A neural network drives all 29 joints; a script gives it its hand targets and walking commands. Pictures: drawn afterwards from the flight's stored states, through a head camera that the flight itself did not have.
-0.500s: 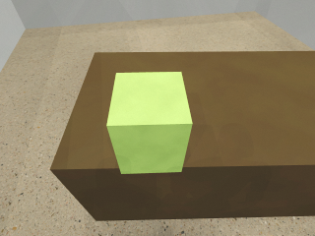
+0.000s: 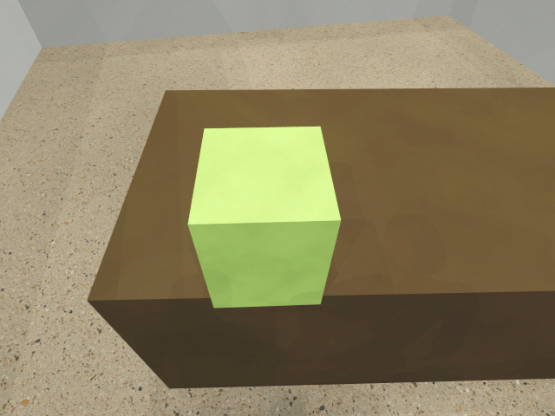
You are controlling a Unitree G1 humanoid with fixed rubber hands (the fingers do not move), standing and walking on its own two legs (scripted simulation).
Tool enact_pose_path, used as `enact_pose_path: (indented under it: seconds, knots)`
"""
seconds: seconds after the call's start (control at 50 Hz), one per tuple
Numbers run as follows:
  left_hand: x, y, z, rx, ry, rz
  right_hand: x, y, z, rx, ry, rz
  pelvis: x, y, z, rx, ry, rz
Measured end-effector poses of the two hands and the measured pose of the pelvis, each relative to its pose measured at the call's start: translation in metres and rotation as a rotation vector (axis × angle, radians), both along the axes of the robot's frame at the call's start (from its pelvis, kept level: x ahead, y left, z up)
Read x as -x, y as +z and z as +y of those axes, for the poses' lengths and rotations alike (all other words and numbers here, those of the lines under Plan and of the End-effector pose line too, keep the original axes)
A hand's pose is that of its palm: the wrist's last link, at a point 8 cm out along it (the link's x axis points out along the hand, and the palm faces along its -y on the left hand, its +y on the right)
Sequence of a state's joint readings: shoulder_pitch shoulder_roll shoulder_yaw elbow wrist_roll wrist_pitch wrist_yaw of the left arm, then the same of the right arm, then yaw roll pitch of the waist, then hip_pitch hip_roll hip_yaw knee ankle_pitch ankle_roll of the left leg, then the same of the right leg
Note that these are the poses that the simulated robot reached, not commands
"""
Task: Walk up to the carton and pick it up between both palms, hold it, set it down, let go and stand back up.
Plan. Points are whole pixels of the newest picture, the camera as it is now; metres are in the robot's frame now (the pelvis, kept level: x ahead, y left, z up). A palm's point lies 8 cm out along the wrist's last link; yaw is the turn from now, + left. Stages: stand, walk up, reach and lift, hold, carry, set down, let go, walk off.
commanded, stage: stand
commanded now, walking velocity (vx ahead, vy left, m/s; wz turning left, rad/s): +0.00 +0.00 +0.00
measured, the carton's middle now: (265, 220) +0.42 +0.02 +0.01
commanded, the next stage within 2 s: none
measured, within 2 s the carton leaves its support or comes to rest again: neither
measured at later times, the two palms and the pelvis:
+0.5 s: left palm out of the picture +0.00 +0.23 -0.14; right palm out of the picture +0.00 -0.23 -0.14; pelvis +0.00 +0.00 +0.00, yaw +0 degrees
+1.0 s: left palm out of the picture -0.02 +0.23 -0.14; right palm out of the picture -0.01 -0.24 -0.14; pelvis +0.01 +0.00 +0.00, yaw +0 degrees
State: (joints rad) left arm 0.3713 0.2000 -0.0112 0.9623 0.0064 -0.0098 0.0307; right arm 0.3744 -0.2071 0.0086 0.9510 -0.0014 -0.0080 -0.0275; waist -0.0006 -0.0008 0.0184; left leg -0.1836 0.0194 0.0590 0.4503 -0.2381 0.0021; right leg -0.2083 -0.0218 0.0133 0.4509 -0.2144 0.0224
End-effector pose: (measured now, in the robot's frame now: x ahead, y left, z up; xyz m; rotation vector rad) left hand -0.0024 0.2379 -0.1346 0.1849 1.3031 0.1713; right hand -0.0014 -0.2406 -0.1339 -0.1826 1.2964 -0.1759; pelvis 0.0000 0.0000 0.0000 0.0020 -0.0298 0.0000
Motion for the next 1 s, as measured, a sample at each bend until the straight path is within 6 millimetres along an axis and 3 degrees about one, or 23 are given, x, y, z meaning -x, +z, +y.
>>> enact_pose_path:
  seconds: [0.46,1.0]
  knots:
    - [-0.007,-0.003,-0.007,0.013,0.002,0.005,0.000,-0.002,0.005,-0.010,-0.010,0.021,-0.005,0.001,-0.001,0.002,0.005,-0.007]
    - [0.013,-0.004,-0.012,0.014,0.030,0.078,0.012,-0.004,0.005,-0.014,-0.023,0.081,-0.006,0.002,-0.003,0.000,0.006,0.008]
